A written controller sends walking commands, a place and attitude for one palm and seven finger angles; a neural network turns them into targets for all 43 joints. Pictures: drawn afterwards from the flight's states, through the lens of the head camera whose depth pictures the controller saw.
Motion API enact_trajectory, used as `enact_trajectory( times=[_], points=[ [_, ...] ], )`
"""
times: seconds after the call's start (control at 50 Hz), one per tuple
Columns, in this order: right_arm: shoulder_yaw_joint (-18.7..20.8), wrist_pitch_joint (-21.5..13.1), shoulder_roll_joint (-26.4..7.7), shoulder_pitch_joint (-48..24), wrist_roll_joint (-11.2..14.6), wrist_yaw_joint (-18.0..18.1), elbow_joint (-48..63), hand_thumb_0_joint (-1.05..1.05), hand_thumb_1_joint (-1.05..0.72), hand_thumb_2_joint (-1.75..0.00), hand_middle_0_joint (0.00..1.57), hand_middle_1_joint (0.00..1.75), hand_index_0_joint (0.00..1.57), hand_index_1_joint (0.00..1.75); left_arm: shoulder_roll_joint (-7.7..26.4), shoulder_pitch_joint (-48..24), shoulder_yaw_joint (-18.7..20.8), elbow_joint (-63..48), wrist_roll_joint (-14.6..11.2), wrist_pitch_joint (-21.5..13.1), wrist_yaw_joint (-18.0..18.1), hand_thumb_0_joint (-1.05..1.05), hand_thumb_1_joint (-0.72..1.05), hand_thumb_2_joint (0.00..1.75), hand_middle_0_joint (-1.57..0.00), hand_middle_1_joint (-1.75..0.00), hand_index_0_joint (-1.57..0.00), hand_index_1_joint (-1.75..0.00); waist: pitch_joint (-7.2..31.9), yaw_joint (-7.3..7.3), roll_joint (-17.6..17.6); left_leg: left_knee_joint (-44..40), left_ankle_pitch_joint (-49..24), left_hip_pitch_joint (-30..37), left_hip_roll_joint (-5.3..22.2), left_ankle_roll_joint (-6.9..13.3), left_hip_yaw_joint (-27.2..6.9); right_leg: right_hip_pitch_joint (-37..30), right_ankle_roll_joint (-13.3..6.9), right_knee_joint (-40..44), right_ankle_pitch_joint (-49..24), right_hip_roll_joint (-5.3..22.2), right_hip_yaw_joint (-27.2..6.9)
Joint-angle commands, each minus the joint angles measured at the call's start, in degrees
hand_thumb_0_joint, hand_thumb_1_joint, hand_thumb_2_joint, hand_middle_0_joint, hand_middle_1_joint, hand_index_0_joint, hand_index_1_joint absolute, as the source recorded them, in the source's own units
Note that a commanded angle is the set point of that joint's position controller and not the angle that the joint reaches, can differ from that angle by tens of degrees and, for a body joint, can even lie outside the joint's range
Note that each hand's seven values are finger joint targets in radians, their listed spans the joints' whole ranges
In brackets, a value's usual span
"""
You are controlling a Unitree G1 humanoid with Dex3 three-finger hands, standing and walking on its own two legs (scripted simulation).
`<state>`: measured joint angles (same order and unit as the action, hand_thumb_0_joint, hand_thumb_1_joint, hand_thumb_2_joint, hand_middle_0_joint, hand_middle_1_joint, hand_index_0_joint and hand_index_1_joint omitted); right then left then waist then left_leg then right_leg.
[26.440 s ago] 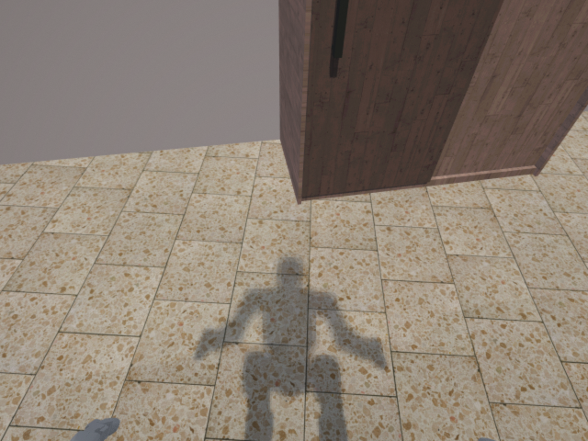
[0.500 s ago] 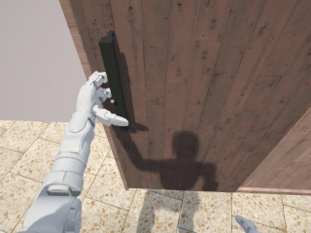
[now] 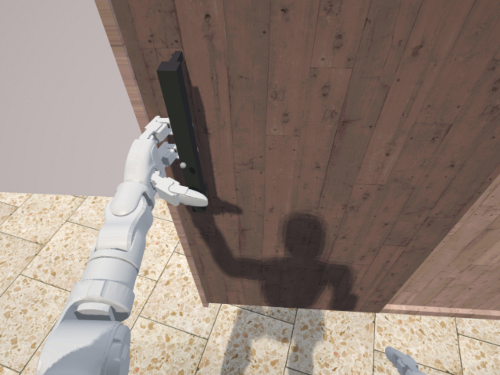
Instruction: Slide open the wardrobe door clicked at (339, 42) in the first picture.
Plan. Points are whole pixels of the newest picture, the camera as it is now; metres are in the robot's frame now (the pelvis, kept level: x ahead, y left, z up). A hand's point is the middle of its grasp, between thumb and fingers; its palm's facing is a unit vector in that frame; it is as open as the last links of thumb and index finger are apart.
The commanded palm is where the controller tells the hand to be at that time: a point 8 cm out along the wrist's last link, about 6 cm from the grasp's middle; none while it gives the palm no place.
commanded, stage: slide the fingers in behind the handle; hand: left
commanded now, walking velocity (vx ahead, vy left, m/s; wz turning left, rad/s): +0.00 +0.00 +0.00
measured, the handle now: (190, 143) +0.47 +0.12 +0.13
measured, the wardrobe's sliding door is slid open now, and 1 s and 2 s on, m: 0.00 0.00 0.00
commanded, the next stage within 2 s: grip the handle and tug to test in 0.42 s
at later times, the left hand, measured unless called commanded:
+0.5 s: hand (176, 168) +0.40 +0.13 +0.13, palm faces -0.06 -1.00 +0.01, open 14.0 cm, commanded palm +0.38 +0.19 +0.14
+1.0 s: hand (171, 168) +0.40 +0.14 +0.14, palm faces -0.02 -1.00 +0.00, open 9.1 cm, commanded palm +0.38 +0.18 +0.14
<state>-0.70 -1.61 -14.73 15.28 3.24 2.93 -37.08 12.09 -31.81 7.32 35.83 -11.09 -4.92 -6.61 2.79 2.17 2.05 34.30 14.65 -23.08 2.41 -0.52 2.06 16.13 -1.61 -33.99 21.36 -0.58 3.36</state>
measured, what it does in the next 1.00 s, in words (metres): stands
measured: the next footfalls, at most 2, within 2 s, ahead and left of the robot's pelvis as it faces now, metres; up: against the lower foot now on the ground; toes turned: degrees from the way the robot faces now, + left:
none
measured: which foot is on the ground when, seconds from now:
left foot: down 0.00-1.00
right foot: down 0.00-1.00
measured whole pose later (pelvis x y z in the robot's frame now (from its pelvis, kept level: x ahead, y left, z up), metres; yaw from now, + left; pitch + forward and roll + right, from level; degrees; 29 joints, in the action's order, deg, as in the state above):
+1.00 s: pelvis -0.01 +0.02 +0.00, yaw +0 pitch +3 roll -1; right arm -1.1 -2.5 -13.7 16.1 3.1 2.4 -38.0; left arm 10.8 -31.8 5.3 34.8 -10.1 -4.0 -2.4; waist 2.4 1.3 2.3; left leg 34.5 14.3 -22.7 1.4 0.7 2.1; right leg 15.3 -0.4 -33.3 20.5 0.4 3.3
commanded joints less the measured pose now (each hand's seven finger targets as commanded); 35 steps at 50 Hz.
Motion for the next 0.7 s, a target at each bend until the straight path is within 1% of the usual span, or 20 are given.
enact_trajectory(
  times=[0.0,0.04,0.06,0.1,0.12,0.18,0.24,0.34,0.38,0.42,0.46,0.5,0.52,0.54,0.56,0.58,0.62,0.64,0.66,0.68],
  points=[
    [2.01,-2.05,-6.98,-1.37,-0.08,0.48,6.84,0.0,-0.9,-0.9,0.2,0.3,0.2,0.3,11.65,-24.41,5.08,-8.78,-0.34,-3.36,0.3,0.0,-0.5,0.3,-0.3,-1.2,-0.3,-1.2,14.43,0.17,-5.32,-1.64,-10.05,11.99,-2.92,3.19,-0.68,2.13,1.69,5.7,-22.83,-0.62,-2.3],
    [1.9,-1.56,-7.37,-0.88,-0.24,0.66,6.79,0.0,-0.9,-0.9,0.2,0.3,0.2,0.3,14.21,-24.94,7.04,-7.11,-0.37,-3.22,0.37,0.0,-0.5,0.3,-0.3,-1.2,-0.3,-1.2,13.66,0.06,-7.26,-1.94,-9.24,10.18,-3.01,3.36,-0.64,0.76,1.94,6.03,-22.47,-0.25,-2.66],
    [1.92,-1.53,-7.12,-1.43,-0.11,0.69,7.22,0.0,-0.9,-0.9,0.2,0.3,0.2,0.3,15.4,-25.29,8.22,-7.87,-0.29,-3.47,0.26,0.0,-0.5,0.3,-0.3,-1.2,-0.3,-1.2,14.38,-0.52,-5.92,-1.99,-9.69,10.41,-2.95,3.34,-0.4,0.51,1.87,5.78,-23.23,-0.2,-2.95],
    [1.94,-1.57,-6.78,-1.57,-0.1,0.66,7.81,0.0,-0.9,-0.9,0.2,0.3,0.2,0.3,14.09,-24.82,7.21,-9.87,-0.3,-4.2,-0.34,0.0,-0.5,0.3,-0.3,-1.2,-0.3,-1.2,16.72,-0.88,-3.39,-1.6,-11.97,12.12,-2.99,3.28,-0.18,-0.27,1.52,5.07,-25.83,-0.32,-2.88],
    [1.98,-1.73,-6.72,-1.61,-0.09,0.62,7.86,0.0,-0.9,-0.9,0.2,0.3,0.2,0.3,13.3,-26.42,6.03,-11.8,-0.23,-4.93,-0.73,0.0,-0.5,0.3,-0.3,-1.2,-0.3,-1.2,17.61,-0.34,-1.85,-1.26,-13.01,13.23,-2.98,3.25,-0.12,-0.01,1.44,4.85,-26.73,-0.42,-2.89],
    [2.4,-2.29,-6.66,-1.46,0.0,0.31,8.28,0.0,-0.9,-0.9,0.2,0.3,0.2,0.3,11.13,-23.72,4.26,-15.06,-0.82,-6.56,-1.76,0.0,-0.5,0.3,-0.3,-1.2,-0.3,-1.2,20.04,-0.52,-1.36,-0.85,-15.61,15.52,-2.7,3.18,-0.41,-0.37,1.2,4.13,-28.64,-0.93,-2.41],
    [2.72,-2.82,-6.83,-0.94,0.24,0.27,7.7,0.0,-0.9,-0.9,0.2,0.3,0.2,0.3,6.44,-23.6,0.24,-14.5,-1.43,-5.83,-2.45,0.0,-0.5,0.3,-0.3,-1.2,-0.3,-1.2,17.96,1.01,-2.32,-0.52,-15.45,16.55,-2.38,3.12,-0.91,2.24,1.23,4.44,-26.53,-1.35,-1.36],
    [2.67,-2.54,-7.41,-1.15,0.14,0.34,7.26,0.0,-0.9,-0.9,0.2,0.3,0.2,0.3,8.63,-22.0,2.72,-13.78,-1.28,-2.76,-0.71,0.0,-0.5,0.3,-0.3,-1.2,-0.3,-1.2,14.99,0.21,-4.39,-1.7,-12.49,14.7,-2.44,3.14,-1.17,2.97,1.34,5.48,-22.92,-1.18,-1.2],
    [2.44,-2.7,-6.9,-1.66,0.08,0.18,7.41,0.0,-0.9,-0.9,0.2,0.3,0.2,0.3,8.15,-24.72,2.04,-16.32,-0.51,-2.72,0.3,0.0,-0.5,0.3,-0.3,-1.2,-0.3,-1.2,15.88,0.22,-2.48,-1.92,-12.91,15.75,-2.27,2.98,-1.37,3.6,1.15,5.09,-22.5,-1.16,-1.22],
    [2.4,-2.72,-6.8,-1.37,-0.14,0.04,7.32,0.0,-0.9,-0.9,0.2,0.3,0.2,0.3,9.18,-23.15,3.07,-16.21,0.3,-2.98,1.03,0.0,-0.5,0.3,-0.3,-1.2,-0.3,-1.2,16.26,-0.27,-2.1,-1.92,-13.29,15.97,-2.09,2.84,-1.48,3.45,0.94,4.9,-22.14,-1.17,-1.07],
    [2.29,-2.54,-6.82,-1.51,-0.26,0.09,7.59,0.0,-0.9,-0.9,0.2,0.3,0.2,0.3,10.49,-22.22,4.29,-16.2,0.33,-3.5,1.39,0.0,-0.5,0.3,-0.3,-1.2,-0.3,-1.2,16.19,-0.58,-3.85,-2.11,-13.91,15.42,-2.01,2.97,-1.45,2.09,0.95,4.9,-23.02,-1.16,-1.2],
    [2.46,-2.8,-6.49,-2.11,-0.21,0.03,8.09,0.0,-0.9,-0.9,0.2,0.3,0.2,0.3,8.97,-21.8,3.6,-18.55,0.06,-3.98,1.26,0.0,-0.5,0.3,-0.3,-1.2,-0.3,-1.2,18.31,-0.96,-1.85,-1.99,-15.37,17.43,-1.95,2.7,-1.26,1.73,0.71,4.51,-23.92,-1.3,-1.08],
    [2.31,-2.91,-6.42,-2.31,-0.21,-0.06,8.14,0.0,-0.9,-0.9,0.2,0.3,0.2,0.3,7.9,-21.53,2.6,-18.66,-0.07,-3.89,1.0,0.0,-0.45,0.32,-0.3,-1.21,-0.3,-1.21,17.96,-0.77,-0.66,-2.02,-15.43,17.85,-1.88,2.59,-1.22,2.23,0.69,4.65,-23.67,-1.35,-1.04],
    [2.4,-2.65,-6.81,-1.8,-0.29,0.11,7.98,0.0,-0.9,-0.9,0.2,0.3,0.2,0.3,9.53,-19.85,4.06,-16.95,-0.22,-3.71,1.11,0.0,-0.41,0.34,-0.31,-1.21,-0.31,-1.21,17.3,-0.79,-3.41,-1.93,-14.92,16.55,-1.86,2.75,-1.32,1.17,0.82,4.97,-23.49,-1.36,-1.01],
    [2.17,-2.62,-6.58,-2.46,-0.02,0.04,8.05,0.0,-0.9,-0.9,0.2,0.3,0.2,0.3,8.24,-21.09,2.51,-17.36,-0.08,-3.5,0.9,0.0,-0.36,0.36,-0.32,-1.22,-0.32,-1.22,15.85,-0.33,-2.13,-2.3,-14.23,16.34,-1.79,2.71,-1.21,2.34,0.87,5.12,-22.92,-1.29,-1.06],
    [2.12,-2.58,-6.56,-2.37,0.03,0.05,7.91,0.0,-0.9,-0.9,0.2,0.3,0.2,0.3,7.53,-20.98,2.1,-15.82,-0.16,-2.82,0.84,0.0,-0.31,0.38,-0.32,-1.23,-0.32,-1.23,14.48,-0.1,-3.04,-2.32,-13.18,15.76,-1.84,2.72,-1.3,3.0,0.91,5.42,-22.25,-1.41,-1.04],
    [2.04,-2.47,-6.62,-2.58,0.08,0.17,7.91,0.0,-0.9,-0.9,0.2,0.3,0.2,0.3,7.66,-22.73,1.74,-16.13,-0.07,-2.5,0.56,0.0,-0.22,0.42,-0.33,-1.24,-0.33,-1.24,13.35,0.15,-2.35,-2.69,-11.74,15.46,-1.75,2.57,-1.4,3.81,0.86,5.75,-20.46,-1.37,-1.0],
    [2.24,-2.36,-6.9,-2.29,-0.05,0.33,8.05,0.0,-0.9,-0.9,0.2,0.3,0.2,0.3,8.47,-22.53,2.54,-16.04,-0.04,-2.56,0.85,0.0,-0.17,0.44,-0.33,-1.25,-0.33,-1.25,14.01,0.15,-3.5,-2.62,-11.74,15.57,-1.83,2.74,-1.61,3.01,0.89,5.88,-20.1,-1.33,-0.88],
    [2.12,-2.38,-6.66,-2.85,0.11,0.27,8.23,0.0,-0.9,-0.9,0.2,0.3,0.2,0.3,7.76,-22.71,1.65,-16.76,0.17,-2.44,0.72,0.0,-0.13,0.46,-0.34,-1.25,-0.34,-1.25,14.46,-0.05,-1.38,-2.76,-11.75,16.12,-1.78,2.61,-1.5,3.55,0.77,5.77,-19.9,-1.25,-1.04],
    [2.09,-2.51,-6.45,-2.75,0.11,0.25,8.08,0.0,-0.9,-0.9,0.2,0.3,0.2,0.3,6.51,-24.16,0.56,-17.6,0.23,-2.53,0.8,0.0,-0.08,0.48,-0.35,-1.26,-0.35,-1.26,15.09,0.32,-1.39,-2.67,-12.34,17.17,-1.74,2.49,-1.92,3.94,0.63,5.54,-19.91,-1.36,-0.74]
  ],
)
